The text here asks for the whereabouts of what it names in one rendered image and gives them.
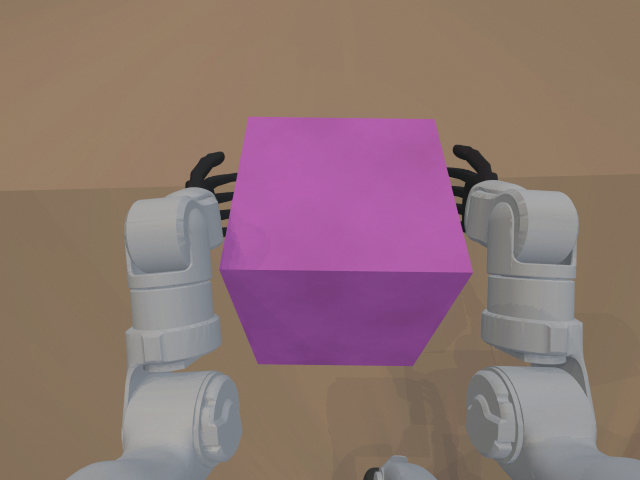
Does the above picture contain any robot right forearm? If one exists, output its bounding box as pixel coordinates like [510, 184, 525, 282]
[464, 180, 597, 436]

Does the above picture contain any right robot shin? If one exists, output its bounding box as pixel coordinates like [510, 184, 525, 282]
[382, 455, 408, 468]

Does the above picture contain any robot left hand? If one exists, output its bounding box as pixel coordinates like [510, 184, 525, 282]
[185, 152, 237, 237]

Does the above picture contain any left robot upper arm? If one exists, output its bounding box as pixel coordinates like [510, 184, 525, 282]
[66, 371, 242, 480]

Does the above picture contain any right robot upper arm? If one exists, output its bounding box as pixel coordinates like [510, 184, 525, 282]
[465, 366, 640, 480]

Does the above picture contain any carton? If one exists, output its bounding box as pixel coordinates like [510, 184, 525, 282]
[219, 117, 473, 366]

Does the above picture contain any robot right hand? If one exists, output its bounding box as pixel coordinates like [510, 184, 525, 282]
[447, 145, 498, 233]

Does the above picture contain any robot left forearm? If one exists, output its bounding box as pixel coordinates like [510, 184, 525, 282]
[121, 187, 224, 449]

